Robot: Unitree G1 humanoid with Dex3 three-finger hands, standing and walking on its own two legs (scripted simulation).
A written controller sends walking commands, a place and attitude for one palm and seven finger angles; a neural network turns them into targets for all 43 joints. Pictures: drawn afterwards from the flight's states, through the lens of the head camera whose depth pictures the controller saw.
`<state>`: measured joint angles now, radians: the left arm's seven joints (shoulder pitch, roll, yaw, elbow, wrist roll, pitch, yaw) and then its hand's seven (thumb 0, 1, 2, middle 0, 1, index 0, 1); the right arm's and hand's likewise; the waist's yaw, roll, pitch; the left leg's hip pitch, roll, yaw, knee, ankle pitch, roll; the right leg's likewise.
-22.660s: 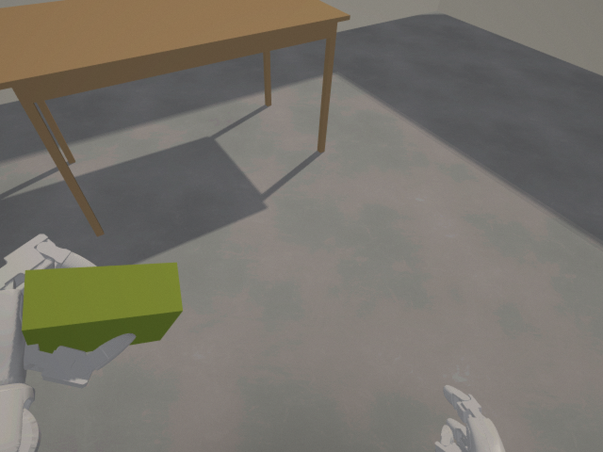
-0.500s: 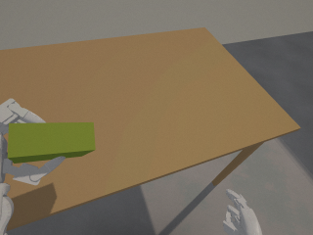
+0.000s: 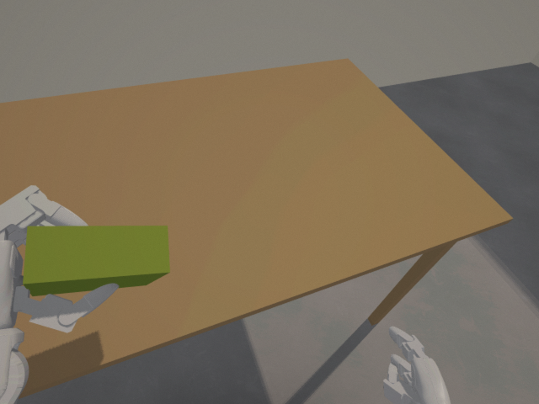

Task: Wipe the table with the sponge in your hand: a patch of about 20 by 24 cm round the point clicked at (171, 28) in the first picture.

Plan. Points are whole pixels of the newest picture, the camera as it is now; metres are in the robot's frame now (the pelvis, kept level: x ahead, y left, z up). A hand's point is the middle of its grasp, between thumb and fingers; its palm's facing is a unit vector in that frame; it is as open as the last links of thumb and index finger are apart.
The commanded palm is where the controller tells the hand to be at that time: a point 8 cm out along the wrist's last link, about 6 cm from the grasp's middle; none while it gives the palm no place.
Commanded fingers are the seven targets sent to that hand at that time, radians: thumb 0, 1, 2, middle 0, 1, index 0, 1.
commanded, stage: look again from close up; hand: left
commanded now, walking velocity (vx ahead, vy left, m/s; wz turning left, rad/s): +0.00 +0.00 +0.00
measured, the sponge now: (118, 260) +0.24 +0.21 +0.13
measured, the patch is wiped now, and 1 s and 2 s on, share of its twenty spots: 0.00 0.00 0.00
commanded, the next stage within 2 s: come to a stop and stand still in 0.12 s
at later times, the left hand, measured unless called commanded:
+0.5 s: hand (85, 252) +0.22 +0.23 +0.17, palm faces +0.33 -0.86 -0.39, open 9.6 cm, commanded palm +0.17 +0.27 +0.17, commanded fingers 0.00 0.10 1.30 -1.20 -1.60 -1.20 -1.60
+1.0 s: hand (90, 254) +0.23 +0.23 +0.15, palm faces +0.36 -0.86 -0.37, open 9.6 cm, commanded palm +0.17 +0.26 +0.17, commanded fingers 0.00 0.10 1.30 -1.20 -1.60 -1.20 -1.60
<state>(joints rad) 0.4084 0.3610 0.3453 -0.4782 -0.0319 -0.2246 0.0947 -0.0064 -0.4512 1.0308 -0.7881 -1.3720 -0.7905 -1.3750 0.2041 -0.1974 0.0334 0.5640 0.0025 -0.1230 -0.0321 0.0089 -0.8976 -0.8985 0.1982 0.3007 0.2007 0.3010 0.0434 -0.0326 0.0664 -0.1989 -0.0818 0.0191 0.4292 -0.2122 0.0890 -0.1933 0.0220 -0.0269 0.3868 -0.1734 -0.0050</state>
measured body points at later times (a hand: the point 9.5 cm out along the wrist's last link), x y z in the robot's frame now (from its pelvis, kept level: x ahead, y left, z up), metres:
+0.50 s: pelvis +0.00 -0.01 +0.00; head +0.02 +0.00 +0.45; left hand +0.20 +0.27 +0.19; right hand +0.17 -0.24 -0.08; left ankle +0.01 +0.05 -0.74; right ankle +0.02 -0.12 -0.74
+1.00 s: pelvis +0.01 -0.02 +0.00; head +0.02 +0.00 +0.45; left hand +0.20 +0.28 +0.17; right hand +0.21 -0.23 -0.06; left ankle +0.01 +0.05 -0.74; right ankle +0.02 -0.12 -0.74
